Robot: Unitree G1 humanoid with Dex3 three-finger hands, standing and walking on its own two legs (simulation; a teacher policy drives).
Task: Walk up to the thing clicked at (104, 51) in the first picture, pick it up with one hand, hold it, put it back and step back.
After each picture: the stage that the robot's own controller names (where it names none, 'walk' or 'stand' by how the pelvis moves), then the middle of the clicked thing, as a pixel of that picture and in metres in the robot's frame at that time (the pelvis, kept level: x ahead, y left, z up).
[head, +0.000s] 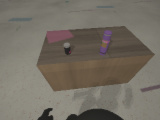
stand; (105, 43) +0.72 -0.11 +0.02
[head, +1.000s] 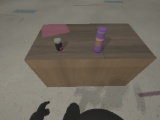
walk; (99, 42) +0.66 -0.03 +0.06
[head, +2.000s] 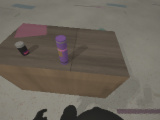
stand; (62, 51) +0.49 +0.24 +0.06
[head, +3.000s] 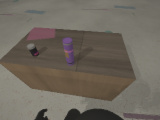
stand; (69, 53) +0.51 +0.20 +0.05
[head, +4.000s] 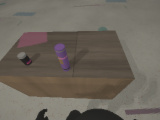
stand; (63, 59) +0.44 +0.23 +0.04
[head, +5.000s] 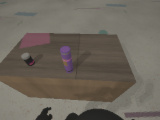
stand; (67, 61) +0.44 +0.20 +0.02
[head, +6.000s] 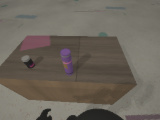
stand; (67, 63) +0.43 +0.20 +0.02
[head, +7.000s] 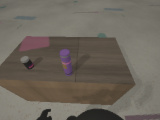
stand; (67, 64) +0.43 +0.21 +0.02
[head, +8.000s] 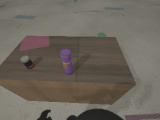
stand; (67, 63) +0.43 +0.20 +0.02
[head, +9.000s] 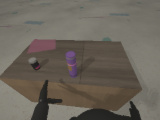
rise first; (72, 66) +0.42 +0.18 +0.03
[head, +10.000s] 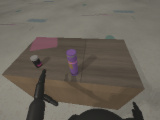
go down; (73, 64) +0.43 +0.18 +0.03
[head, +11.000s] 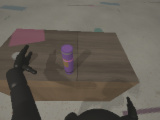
go down; (68, 61) +0.42 +0.16 +0.06
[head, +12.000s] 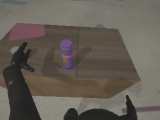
approach; (67, 57) +0.44 +0.17 +0.07
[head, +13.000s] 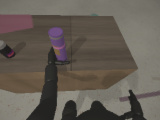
close; (59, 48) +0.46 +0.18 +0.11
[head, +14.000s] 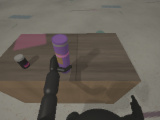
lift; (63, 57) +0.36 +0.17 +0.19
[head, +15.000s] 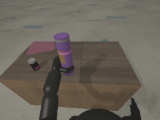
lift; (65, 56) +0.33 +0.16 +0.23
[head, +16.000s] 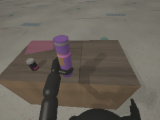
hold; (64, 59) +0.33 +0.17 +0.21
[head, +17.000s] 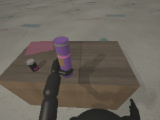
hold; (64, 59) +0.33 +0.17 +0.20
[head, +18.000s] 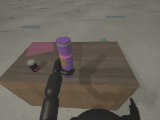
crouch; (66, 59) +0.33 +0.16 +0.20
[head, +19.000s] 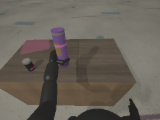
crouch; (61, 50) +0.41 +0.19 +0.21
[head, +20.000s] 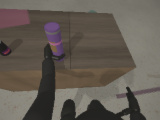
lower; (56, 45) +0.47 +0.19 +0.10
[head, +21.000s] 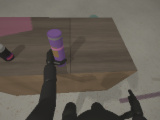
lower; (58, 51) +0.45 +0.19 +0.10
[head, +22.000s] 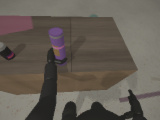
lower; (59, 49) +0.45 +0.18 +0.10
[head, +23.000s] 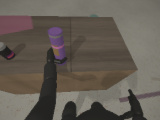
lower; (59, 49) +0.46 +0.19 +0.10
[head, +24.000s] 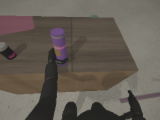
loosen; (60, 49) +0.45 +0.18 +0.10
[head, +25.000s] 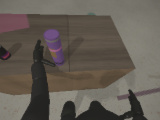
withdraw; (56, 51) +0.44 +0.19 +0.10
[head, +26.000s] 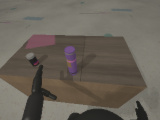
sink last; (71, 62) +0.42 +0.18 +0.06
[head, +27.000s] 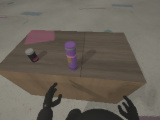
stand; (72, 58) +0.44 +0.18 +0.07
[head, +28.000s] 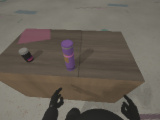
stand; (69, 57) +0.43 +0.18 +0.09
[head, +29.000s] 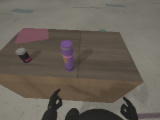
stand; (68, 58) +0.43 +0.18 +0.09
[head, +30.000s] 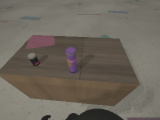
stand; (72, 62) +0.45 +0.17 +0.03
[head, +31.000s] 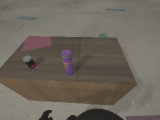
stand; (68, 64) +0.43 +0.20 +0.02
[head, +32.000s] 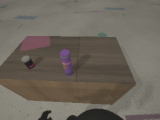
stand; (67, 64) +0.42 +0.20 +0.02
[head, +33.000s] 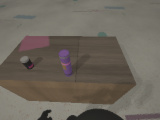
walk; (66, 64) +0.41 +0.21 +0.02
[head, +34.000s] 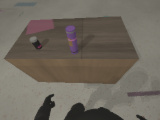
walk; (72, 41) +0.59 +0.19 +0.04
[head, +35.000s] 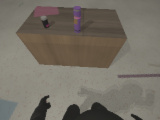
walk; (77, 20) +0.91 +0.19 +0.04
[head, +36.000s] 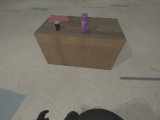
stand; (84, 24) +1.06 +0.15 +0.04
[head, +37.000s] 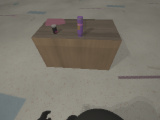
stand; (80, 27) +1.06 +0.18 +0.02
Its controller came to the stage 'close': yes
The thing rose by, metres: 0.20
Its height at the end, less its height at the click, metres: +0.00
